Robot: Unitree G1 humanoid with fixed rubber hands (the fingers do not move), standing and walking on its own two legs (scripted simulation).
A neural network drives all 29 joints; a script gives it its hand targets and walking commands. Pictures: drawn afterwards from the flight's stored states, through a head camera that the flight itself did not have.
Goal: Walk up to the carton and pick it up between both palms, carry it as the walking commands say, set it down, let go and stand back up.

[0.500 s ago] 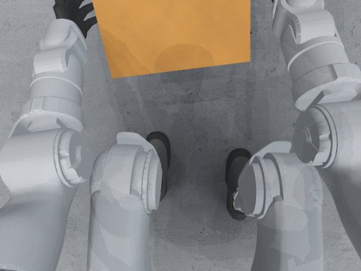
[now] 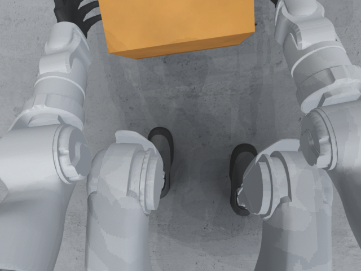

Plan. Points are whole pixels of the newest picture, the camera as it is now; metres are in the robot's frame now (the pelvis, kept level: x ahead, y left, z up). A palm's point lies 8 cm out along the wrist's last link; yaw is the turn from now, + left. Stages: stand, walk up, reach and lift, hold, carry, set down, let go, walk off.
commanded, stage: set down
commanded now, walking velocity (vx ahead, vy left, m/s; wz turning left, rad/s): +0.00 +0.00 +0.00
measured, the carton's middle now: (177, 5) +0.55 +0.08 -0.27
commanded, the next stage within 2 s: let go in 1.92 s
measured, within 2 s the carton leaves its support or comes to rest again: neither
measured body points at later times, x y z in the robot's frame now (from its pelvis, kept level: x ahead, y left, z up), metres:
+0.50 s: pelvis -0.01 +0.01 -0.01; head +0.36 +0.01 +0.23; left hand +0.50 +0.28 -0.19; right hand +0.57 -0.12 -0.20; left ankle +0.13 +0.13 -0.32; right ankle +0.10 -0.11 -0.32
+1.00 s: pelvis +0.00 +0.01 +0.07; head +0.33 +0.02 +0.37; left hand +0.50 +0.29 -0.05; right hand +0.58 -0.13 -0.05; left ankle +0.13 +0.13 -0.32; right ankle +0.10 -0.11 -0.32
